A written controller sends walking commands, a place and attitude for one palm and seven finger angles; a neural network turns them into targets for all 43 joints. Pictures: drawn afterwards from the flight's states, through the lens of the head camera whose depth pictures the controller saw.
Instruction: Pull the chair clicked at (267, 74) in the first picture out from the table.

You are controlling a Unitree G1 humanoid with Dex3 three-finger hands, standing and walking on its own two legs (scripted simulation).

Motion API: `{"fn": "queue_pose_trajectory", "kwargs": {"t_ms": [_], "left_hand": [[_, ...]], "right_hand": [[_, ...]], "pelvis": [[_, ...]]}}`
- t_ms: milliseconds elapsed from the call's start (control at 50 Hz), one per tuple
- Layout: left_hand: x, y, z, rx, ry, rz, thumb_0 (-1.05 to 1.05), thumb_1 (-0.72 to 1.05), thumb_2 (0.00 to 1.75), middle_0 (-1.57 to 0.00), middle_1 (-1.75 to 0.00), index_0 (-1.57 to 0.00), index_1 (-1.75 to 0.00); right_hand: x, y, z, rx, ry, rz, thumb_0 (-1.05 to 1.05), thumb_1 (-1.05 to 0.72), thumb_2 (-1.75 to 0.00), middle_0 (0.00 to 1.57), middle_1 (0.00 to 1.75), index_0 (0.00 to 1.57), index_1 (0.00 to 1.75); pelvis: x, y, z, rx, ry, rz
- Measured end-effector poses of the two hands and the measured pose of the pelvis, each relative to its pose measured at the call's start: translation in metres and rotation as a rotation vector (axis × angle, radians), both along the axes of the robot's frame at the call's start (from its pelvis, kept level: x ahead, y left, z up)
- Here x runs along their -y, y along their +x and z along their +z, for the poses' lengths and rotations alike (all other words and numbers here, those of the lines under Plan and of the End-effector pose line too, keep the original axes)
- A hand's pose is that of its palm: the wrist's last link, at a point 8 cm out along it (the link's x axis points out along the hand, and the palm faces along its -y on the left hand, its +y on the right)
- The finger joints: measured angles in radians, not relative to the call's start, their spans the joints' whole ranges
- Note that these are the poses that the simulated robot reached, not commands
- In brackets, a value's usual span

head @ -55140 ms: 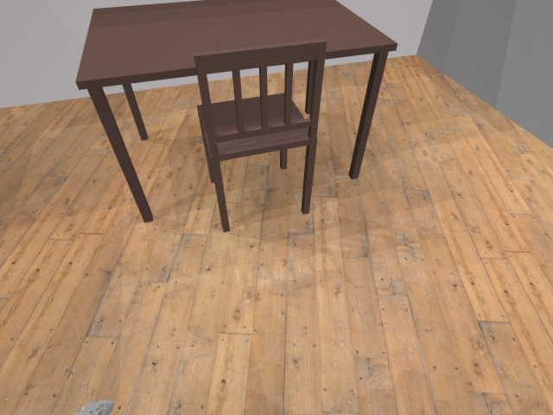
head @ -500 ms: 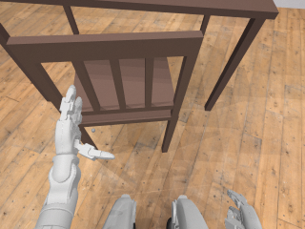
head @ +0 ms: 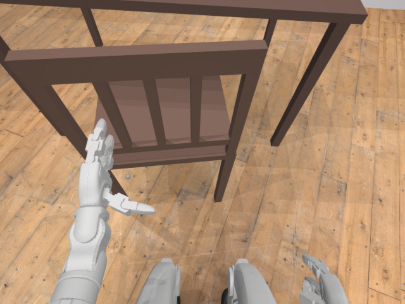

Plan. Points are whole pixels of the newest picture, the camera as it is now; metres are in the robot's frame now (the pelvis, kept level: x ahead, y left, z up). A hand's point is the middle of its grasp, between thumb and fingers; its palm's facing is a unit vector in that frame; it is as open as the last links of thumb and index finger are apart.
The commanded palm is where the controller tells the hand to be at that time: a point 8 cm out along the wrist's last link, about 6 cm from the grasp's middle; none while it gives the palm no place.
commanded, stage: aim the fingers beside a spindle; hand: left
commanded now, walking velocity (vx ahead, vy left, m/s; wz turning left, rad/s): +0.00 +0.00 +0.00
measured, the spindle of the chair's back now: (156, 114) +0.51 +0.12 +0.00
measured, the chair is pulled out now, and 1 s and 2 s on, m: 0.18 0.18 0.18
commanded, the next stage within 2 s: none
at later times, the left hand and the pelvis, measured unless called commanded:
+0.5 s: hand (120, 171) +0.36 +0.17 +0.03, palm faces +0.14 -0.99 -0.03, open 16.9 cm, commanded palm +0.32 +0.22 +0.03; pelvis +0.00 +0.00 +0.00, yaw +0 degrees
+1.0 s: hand (117, 175) +0.35 +0.17 +0.03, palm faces +0.15 -0.99 -0.04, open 16.9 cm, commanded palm +0.32 +0.22 +0.02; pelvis +0.00 +0.00 +0.00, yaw +0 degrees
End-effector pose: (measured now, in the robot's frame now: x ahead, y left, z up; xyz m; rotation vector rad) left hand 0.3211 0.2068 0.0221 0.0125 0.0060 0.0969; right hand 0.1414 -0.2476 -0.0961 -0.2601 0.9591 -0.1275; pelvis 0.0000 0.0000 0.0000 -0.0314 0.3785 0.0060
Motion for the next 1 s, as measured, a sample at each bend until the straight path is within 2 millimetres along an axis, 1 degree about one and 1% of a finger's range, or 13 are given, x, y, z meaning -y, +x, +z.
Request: {"fn": "queue_pose_trajectory", "kwargs": {"t_ms": [60,140,220,340,400,520,600,640,720,780,820,920,1000], "left_hand": [[0.0,-0.001,0.003,0.016,0.001,0.006,-0.02,-0.5,0.3,-0.06,-0.08,-0.07,-0.08],[-0.007,-0.001,0.01,0.043,0.021,0.036,-0.02,-0.5,0.3,-0.07,-0.08,-0.07,-0.08],[-0.013,0.004,0.008,0.027,0.031,0.042,-0.02,-0.5,0.3,-0.06,-0.08,-0.07,-0.08],[-0.002,0.01,-0.002,-0.008,-0.003,0.003,-0.02,-0.5,0.3,-0.06,-0.08,-0.06,-0.07],[0.0,0.01,-0.002,-0.002,-0.004,0.004,-0.02,-0.5,0.3,-0.06,-0.08,-0.06,-0.08],[-0.015,0.005,0.009,0.027,0.025,0.051,-0.02,-0.5,0.3,-0.07,-0.08,-0.07,-0.08],[-0.021,0.001,0.008,0.015,0.023,0.05,-0.02,-0.5,0.3,-0.06,-0.08,-0.07,-0.08],[-0.018,0.0,0.004,0.0,0.012,0.034,-0.02,-0.5,0.3,-0.06,-0.08,-0.06,-0.07],[-0.006,0.002,-0.003,-0.01,-0.012,-0.002,-0.02,-0.5,0.3,-0.06,-0.08,-0.06,-0.07],[0.001,0.004,-0.001,0.012,-0.015,-0.014,-0.02,-0.5,0.3,-0.06,-0.08,-0.06,-0.07],[0.002,0.006,0.004,0.032,-0.004,-0.007,-0.02,-0.5,0.3,-0.06,-0.08,-0.06,-0.08],[-0.009,0.005,0.014,0.043,0.026,0.033,-0.02,-0.5,0.3,-0.07,-0.08,-0.07,-0.08],[-0.017,-0.003,0.008,-0.001,0.022,0.049,-0.02,-0.5,0.3,-0.07,-0.08,-0.07,-0.08]], "right_hand": [[0.001,0.002,0.001,0.005,-0.002,-0.003,0.01,-0.9,-0.89,0.2,0.3,0.21,0.3],[0.0,0.003,0.001,0.007,0.002,0.001,0.01,-0.9,-0.89,0.2,0.3,0.21,0.3],[-0.001,0.003,-0.001,0.0,0.007,0.011,0.01,-0.9,-0.89,0.2,0.3,0.21,0.3],[0.0,0.001,-0.004,-0.015,0.004,0.001,0.01,-0.9,-0.89,0.2,0.3,0.21,0.3],[0.0,-0.001,-0.004,-0.019,0.002,-0.011,0.01,-0.9,-0.89,0.2,0.3,0.21,0.3],[-0.001,-0.004,-0.001,-0.024,0.01,-0.017,0.01,-0.9,-0.89,0.2,0.3,0.21,0.3],[-0.001,-0.003,-0.001,-0.027,0.01,-0.009,0.01,-0.9,-0.89,0.2,0.3,0.21,0.3],[-0.001,-0.002,-0.001,-0.025,0.005,-0.005,0.01,-0.9,-0.89,0.2,0.3,0.21,0.3],[0.0,0.0,-0.001,-0.017,-0.01,-0.002,0.01,-0.9,-0.89,0.2,0.3,0.21,0.3],[0.0,0.002,0.0,-0.009,-0.014,-0.005,0.01,-0.9,-0.89,0.2,0.3,0.21,0.3],[-0.001,0.002,0.0,-0.003,-0.01,-0.007,0.01,-0.9,-0.89,0.2,0.3,0.21,0.3],[-0.006,0.002,0.001,0.0,0.017,-0.006,0.01,-0.9,-0.89,0.2,0.3,0.21,0.3],[-0.009,0.001,0.001,-0.005,0.029,0.001,0.01,-0.9,-0.89,0.2,0.3,0.21,0.3]], "pelvis": [[0.0,0.0,0.0,0.001,0.002,-0.004],[0.001,0.0,0.001,0.002,0.003,-0.002],[0.002,0.0,0.0,-0.001,0.0,0.004],[0.001,0.001,-0.001,-0.01,0.0,0.002],[0.001,0.002,-0.001,-0.011,0.002,-0.004],[0.001,0.005,0.002,-0.005,0.003,-0.008],[0.0,0.005,0.003,-0.003,-0.001,-0.001],[-0.001,0.004,0.003,-0.004,-0.003,0.003],[-0.002,0.003,0.001,-0.008,-0.006,0.005],[-0.003,0.002,0.0,-0.008,-0.005,0.001],[-0.003,0.002,0.0,-0.006,-0.003,-0.002],[-0.003,0.002,0.002,0.0,0.001,-0.006],[-0.002,0.002,0.003,0.004,0.001,-0.005]]}}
